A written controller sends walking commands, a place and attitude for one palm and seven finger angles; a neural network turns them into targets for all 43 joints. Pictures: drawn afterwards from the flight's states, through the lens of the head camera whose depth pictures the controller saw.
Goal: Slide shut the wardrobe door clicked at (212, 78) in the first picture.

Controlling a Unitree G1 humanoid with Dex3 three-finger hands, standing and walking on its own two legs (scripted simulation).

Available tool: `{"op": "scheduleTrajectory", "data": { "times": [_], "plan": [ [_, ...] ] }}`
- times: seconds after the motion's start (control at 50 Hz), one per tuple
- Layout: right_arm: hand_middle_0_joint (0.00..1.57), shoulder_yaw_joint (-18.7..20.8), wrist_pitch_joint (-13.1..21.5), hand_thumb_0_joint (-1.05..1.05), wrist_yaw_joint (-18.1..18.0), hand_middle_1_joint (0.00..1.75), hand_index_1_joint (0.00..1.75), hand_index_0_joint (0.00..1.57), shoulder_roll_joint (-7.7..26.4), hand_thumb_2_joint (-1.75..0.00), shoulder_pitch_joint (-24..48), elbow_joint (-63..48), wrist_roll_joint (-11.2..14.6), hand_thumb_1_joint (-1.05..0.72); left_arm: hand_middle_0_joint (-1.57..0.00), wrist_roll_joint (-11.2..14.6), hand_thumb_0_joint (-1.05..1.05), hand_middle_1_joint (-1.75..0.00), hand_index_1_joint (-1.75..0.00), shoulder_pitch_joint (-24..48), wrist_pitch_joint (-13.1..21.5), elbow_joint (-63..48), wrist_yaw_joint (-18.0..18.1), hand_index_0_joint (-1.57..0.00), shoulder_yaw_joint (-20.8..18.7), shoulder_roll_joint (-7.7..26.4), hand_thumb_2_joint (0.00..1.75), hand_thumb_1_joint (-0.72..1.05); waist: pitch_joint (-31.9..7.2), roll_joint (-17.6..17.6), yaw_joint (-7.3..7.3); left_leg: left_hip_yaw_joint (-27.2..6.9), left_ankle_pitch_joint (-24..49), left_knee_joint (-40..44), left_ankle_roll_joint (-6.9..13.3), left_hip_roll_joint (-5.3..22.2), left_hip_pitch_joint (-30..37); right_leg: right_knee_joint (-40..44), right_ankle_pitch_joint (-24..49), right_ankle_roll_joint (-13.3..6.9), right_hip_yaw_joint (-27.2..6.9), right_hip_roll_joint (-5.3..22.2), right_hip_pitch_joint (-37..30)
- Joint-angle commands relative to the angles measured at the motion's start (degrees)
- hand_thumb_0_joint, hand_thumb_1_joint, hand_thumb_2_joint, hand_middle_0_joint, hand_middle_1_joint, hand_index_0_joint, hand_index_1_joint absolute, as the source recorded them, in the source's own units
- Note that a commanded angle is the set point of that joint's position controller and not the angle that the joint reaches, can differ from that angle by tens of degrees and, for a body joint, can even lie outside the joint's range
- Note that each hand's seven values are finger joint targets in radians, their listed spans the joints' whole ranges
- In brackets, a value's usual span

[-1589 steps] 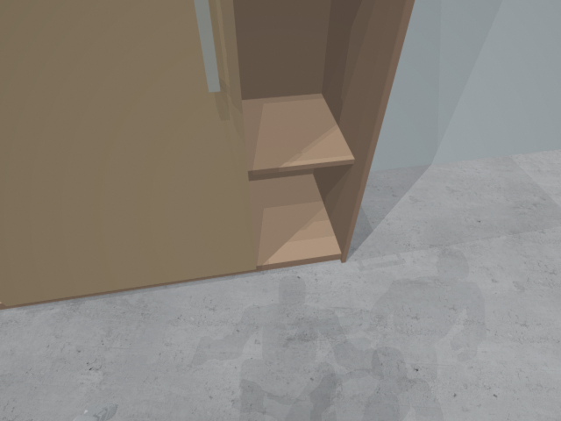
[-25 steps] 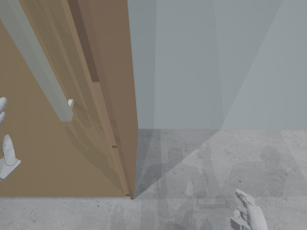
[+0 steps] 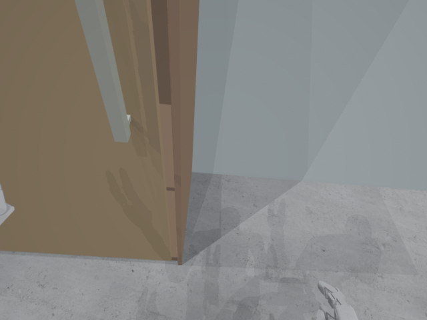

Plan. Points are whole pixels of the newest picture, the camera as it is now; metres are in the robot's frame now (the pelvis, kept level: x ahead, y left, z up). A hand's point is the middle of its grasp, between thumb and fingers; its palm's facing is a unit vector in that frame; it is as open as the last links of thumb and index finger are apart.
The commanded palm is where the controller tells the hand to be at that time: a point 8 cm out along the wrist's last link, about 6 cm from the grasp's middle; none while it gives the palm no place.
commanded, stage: step back with the hand held close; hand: left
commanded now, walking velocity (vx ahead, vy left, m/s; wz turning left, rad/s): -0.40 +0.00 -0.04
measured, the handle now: (107, 50) +0.44 +0.22 +0.27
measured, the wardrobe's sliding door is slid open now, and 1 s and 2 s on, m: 0.03 0.03 0.03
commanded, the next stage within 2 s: stop stepping back and stand still in 0.20 s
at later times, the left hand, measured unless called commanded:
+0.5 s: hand out of the picture +0.08 +0.28 +0.16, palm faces +0.53 -0.75 -0.39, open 7.4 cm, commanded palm +0.03 +0.29 +0.18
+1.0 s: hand out of the picture +0.00 +0.32 +0.14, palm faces +0.53 -0.80 -0.29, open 7.4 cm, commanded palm -0.05 +0.35 +0.18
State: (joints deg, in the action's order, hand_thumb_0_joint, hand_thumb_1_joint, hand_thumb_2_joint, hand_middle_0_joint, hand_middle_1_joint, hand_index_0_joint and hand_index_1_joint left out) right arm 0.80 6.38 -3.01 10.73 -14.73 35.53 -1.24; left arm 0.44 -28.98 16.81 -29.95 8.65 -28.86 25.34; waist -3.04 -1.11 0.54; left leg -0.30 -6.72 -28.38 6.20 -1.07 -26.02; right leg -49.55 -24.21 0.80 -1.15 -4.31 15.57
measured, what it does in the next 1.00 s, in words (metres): walks backwards: right foot, then left foot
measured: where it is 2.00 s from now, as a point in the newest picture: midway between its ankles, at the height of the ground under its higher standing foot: outside the picture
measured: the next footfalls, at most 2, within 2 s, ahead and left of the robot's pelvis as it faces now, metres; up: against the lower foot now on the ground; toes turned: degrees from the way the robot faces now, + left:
right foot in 0.24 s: -0.16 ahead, -0.12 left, +0.00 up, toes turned -2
left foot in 0.52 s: -0.11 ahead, +0.16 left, +0.00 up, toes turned +4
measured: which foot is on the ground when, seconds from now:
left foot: down 0.00-0.28, up 0.30-0.50, down 0.52-1.00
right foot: up 0.00-0.22, down 0.24-1.00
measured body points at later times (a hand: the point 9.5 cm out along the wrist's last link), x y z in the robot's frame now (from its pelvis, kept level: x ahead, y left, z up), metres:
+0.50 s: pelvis -0.12 -0.01 +0.00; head -0.14 -0.01 +0.45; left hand +0.04 +0.32 +0.18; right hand +0.02 -0.28 -0.09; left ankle -0.13 +0.12 -0.72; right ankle -0.20 -0.12 -0.74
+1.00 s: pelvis -0.19 +0.04 -0.02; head -0.22 +0.07 +0.43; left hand -0.04 +0.36 +0.15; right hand -0.05 -0.20 -0.09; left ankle -0.16 +0.15 -0.74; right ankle -0.20 -0.11 -0.74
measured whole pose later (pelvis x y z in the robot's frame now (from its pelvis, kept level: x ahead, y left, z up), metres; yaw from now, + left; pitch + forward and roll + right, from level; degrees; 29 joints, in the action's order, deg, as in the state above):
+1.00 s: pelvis -0.19 +0.04 -0.02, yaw +1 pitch -1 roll -3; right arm -0.4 4.3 -4.0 12.9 -17.4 37.8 -0.1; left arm 1.5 -27.4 9.6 -25.2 9.6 -20.9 18.3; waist -3.4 1.4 2.5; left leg 1.9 -23.9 -40.9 1.1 3.4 -20.8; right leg -35.6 -21.8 -0.5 2.9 2.3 14.4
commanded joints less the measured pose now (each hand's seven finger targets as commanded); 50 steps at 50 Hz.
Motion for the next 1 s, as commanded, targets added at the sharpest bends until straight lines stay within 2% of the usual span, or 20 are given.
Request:
{"op": "scheduleTrajectory", "data": {
  "times": [0.0,0.1,0.2,0.22,0.28,0.32,0.36,0.4,0.48,0.54,0.58,0.62,0.72,0.76,0.8,0.82,0.86,0.94,0.96,0.98],
  "plan": [
    [0.2,2.6,4.3,0.0,-0.4,0.3,0.3,0.2,8.8,-0.9,5.6,-6.7,-0.4,-0.9,-0.2,2.1,0.0,-0.3,-0.3,0.1,2.3,-9.9,0.1,-0.2,0.9,4.2,0.9,0.9,-7.0,-9.1,0.24,-16.9,4.5,14.6,-1.8,13.5,20.9,15.2,-5.3,-0.8,1.2,0.6,6.4],
    [0.2,2.5,4.5,0.0,0.7,0.3,0.3,0.2,8.4,-0.9,6.3,-5.5,-0.6,-0.9,-0.2,2.5,0.0,-0.3,-0.3,1.9,2.6,-18.4,-0.6,-0.2,-2.0,11.0,0.9,0.9,-21.2,-12.4,1.71,-10.2,40.1,7.1,-6.4,11.3,40.0,23.1,0.6,-1.3,1.5,-0.2,4.1],
    [0.2,2.3,2.1,0.0,1.4,0.3,0.3,0.2,8.1,-0.9,9.6,-9.5,-0.5,-0.9,-0.2,5.9,0.0,-0.3,-0.3,-7.5,1.8,-21.0,-1.0,-0.2,-11.3,17.3,0.9,0.9,-21.7,-11.2,2.75,-7.7,20.3,10.1,-7.0,11.3,26.9,27.9,2.0,-2.8,2.7,0.5,-5.4],
    [0.2,2.2,1.0,0.0,1.5,0.3,0.3,0.2,7.6,-0.9,10.4,-10.2,-0.1,-0.9,-0.2,6.7,0.0,-0.3,-0.3,-8.5,2.0,-20.7,-1.4,-0.2,-11.7,16.7,0.9,0.9,-19.0,-8.6,2.53,-5.4,9.8,6.8,-7.7,9.5,23.6,33.1,6.4,-4.0,1.3,3.2,-4.9],
    [0.2,3.7,-1.1,0.0,0.6,0.3,0.3,0.2,8.3,-0.9,10.6,-9.5,2.2,-0.9,-0.2,7.1,0.0,-0.3,-0.3,-10.3,1.4,-12.5,-1.0,-0.2,-10.7,14.4,0.9,0.9,-5.0,16.4,2.01,-3.2,-17.0,-32.2,-9.3,-2.4,11.0,41.3,5.3,-11.7,-17.7,26.7,17.6],
    [0.2,3.3,-2.0,0.0,0.5,0.3,0.3,0.2,7.0,-0.9,10.4,-8.4,2.5,-0.9,-0.2,6.4,0.0,-0.3,-0.3,-10.8,-2.6,-5.8,-0.9,-0.2,-9.7,10.0,0.9,0.9,0.5,11.8,-0.4,-6.4,-15.8,-40.0,-8.3,1.1,-2.5,36.0,13.2,-12.2,-11.4,24.2,13.4],
    [0.2,0.6,-1.9,0.0,-0.7,0.3,0.3,0.2,6.2,-0.9,12.2,-8.9,1.7,-0.9,-0.2,4.2,0.0,-0.3,-0.3,-3.1,-4.8,-1.2,-0.1,-0.2,-5.3,9.1,0.9,0.9,2.8,3.7,-1.08,-1.8,-11.8,-25.0,-7.4,3.7,-1.8,31.6,23.9,-8.3,-5.2,18.3,6.4],
    [0.2,0.9,0.0,0.0,-2.1,0.3,0.3,0.2,7.5,-0.9,11.7,-7.6,1.8,-0.9,-0.2,3.0,0.0,-0.3,-0.3,8.1,-5.2,2.0,0.7,-0.2,0.0,7.1,0.9,0.9,5.4,5.0,-1.03,1.2,-13.0,-14.2,-6.2,2.8,4.3,31.2,21.6,-6.3,-5.8,17.6,6.6],
    [0.2,2.4,2.7,0.0,-3.2,0.3,0.3,0.2,9.1,-0.9,7.3,-7.9,1.8,-0.9,-0.2,0.8,0.0,-0.3,-0.3,13.5,-5.1,-3.7,2.2,-0.2,5.1,5.2,0.9,0.9,-1.9,9.0,0.11,3.1,-1.6,4.6,-3.5,2.2,13.0,22.5,39.9,-1.1,-5.3,14.2,-5.6],
    [0.2,2.9,3.4,0.0,-2.8,0.3,0.3,0.2,9.8,-0.9,6.6,-10.6,2.1,-0.9,-0.2,0.4,0.0,-0.3,-0.3,12.9,-3.0,-17.1,3.1,-0.2,0.5,10.5,0.9,0.9,-8.9,2.1,0.39,0.4,24.6,-0.2,-1.9,7.4,22.2,16.4,45.9,1.7,-1.2,9.9,-6.4],
    [0.2,1.6,3.7,0.0,-1.9,0.3,0.3,0.2,8.0,-0.9,6.3,-10.3,1.7,-0.9,-0.2,0.9,0.0,-0.3,-0.3,7.5,-2.0,-21.2,2.9,-0.2,-1.9,11.6,0.9,0.9,-10.2,-8.5,-0.22,-4.3,31.8,1.0,-1.7,8.2,23.0,13.5,28.2,0.3,3.2,6.5,-3.5],
    [0.2,2.1,4.1,0.0,-1.1,0.3,0.3,0.2,8.4,-0.9,7.8,-9.4,1.6,-0.9,-0.2,1.3,0.0,-0.3,-0.3,4.2,-2.0,-18.1,2.5,-0.2,-2.3,9.9,0.9,0.9,-5.1,-9.1,0.23,-7.2,11.7,7.0,-2.0,10.8,13.4,16.4,7.4,0.0,3.5,4.2,-5.2],
    [0.2,2.0,1.6,0.0,-1.2,0.3,0.3,0.2,8.4,-0.9,7.6,-9.3,1.4,-0.9,-0.2,2.0,0.0,-0.3,-0.3,0.1,-3.2,-4.2,2.3,-0.2,-3.5,6.5,0.9,0.9,4.0,-12.3,-0.78,-6.0,-37.8,12.6,-3.0,9.4,-6.7,19.9,-4.2,-3.3,5.5,2.9,-9.9],
    [0.2,2.5,0.6,0.0,-1.2,0.3,0.3,0.2,8.4,-0.9,7.3,-9.5,1.5,-0.9,-0.2,1.8,0.0,-0.3,-0.3,0.9,-3.9,-1.2,1.9,-0.2,-2.0,5.5,0.9,0.9,4.3,-4.1,0.03,-2.1,-37.4,1.3,-4.0,5.6,-9.7,24.6,-11.3,-5.7,0.3,4.7,-8.4],
    [0.2,2.9,-0.2,0.0,-0.9,0.3,0.3,0.2,7.8,-0.9,6.3,-9.1,2.0,-0.9,-0.2,2.1,0.0,-0.3,-0.3,0.6,-4.2,-0.1,1.4,-0.2,-0.9,5.4,0.9,0.9,4.4,17.8,0.4,3.6,-21.6,-29.6,-5.6,0.5,-12.2,39.9,-23.2,-14.1,-26.2,20.5,-4.1],
    [0.2,3.0,0.5,0.0,-0.7,0.3,0.3,0.2,8.7,-0.9,7.0,-9.3,2.4,-0.9,-0.2,2.0,0.0,-0.3,-0.3,5.8,-3.6,-3.8,1.2,-0.2,1.4,5.2,0.9,0.9,5.3,18.8,0.3,0.7,-19.6,-38.3,-5.5,1.8,-14.8,40.0,-9.8,-16.0,-27.7,24.2,-5.5],
    [0.2,1.8,1.6,0.0,-0.7,0.3,0.3,0.2,7.8,-0.9,6.0,-8.1,1.6,-0.9,-0.2,2.2,0.0,-0.3,-0.3,8.0,-3.2,-4.6,1.2,-0.2,1.4,5.6,0.9,0.9,2.5,12.2,-0.67,-2.0,-17.8,-34.3,-5.0,5.4,-11.7,34.6,3.7,-14.8,-19.0,22.9,-5.5],
    [0.2,1.5,1.6,0.0,-2.6,0.3,0.3,0.2,7.7,-0.9,6.8,-6.7,0.8,-0.9,-0.2,0.6,0.0,-0.3,-0.3,17.2,-3.2,-9.5,1.7,-0.2,4.7,5.6,0.9,0.9,4.0,1.8,-2.48,3.4,-15.0,-5.9,-5.3,3.7,18.6,24.6,-15.4,-7.6,-1.2,13.3,16.9],
    [0.2,1.9,2.4,0.0,-3.0,0.3,0.3,0.2,9.4,-0.9,6.4,-7.2,0.6,-0.9,-0.2,0.7,0.0,-0.3,-0.3,18.7,-2.5,-12.5,2.1,-0.2,4.0,6.4,0.9,0.9,3.1,-9.0,-2.46,-1.9,-20.3,2.2,-4.7,5.8,21.4,13.6,-12.1,-5.9,1.2,9.1,18.1],
    [0.2,2.1,3.3,0.0,-2.8,0.3,0.3,0.2,11.3,-0.9,6.2,-8.2,0.6,-0.9,-0.2,0.6,0.0,-0.3,-0.3,20.3,-1.3,-18.0,2.9,-0.2,3.0,6.8,0.9,0.9,1.8,-26.9,-2.21,-24.1,-30.1,14.0,-1.0,18.0,23.3,-1.9,-12.4,-2.3,5.2,3.3,23.4]
  ]
}}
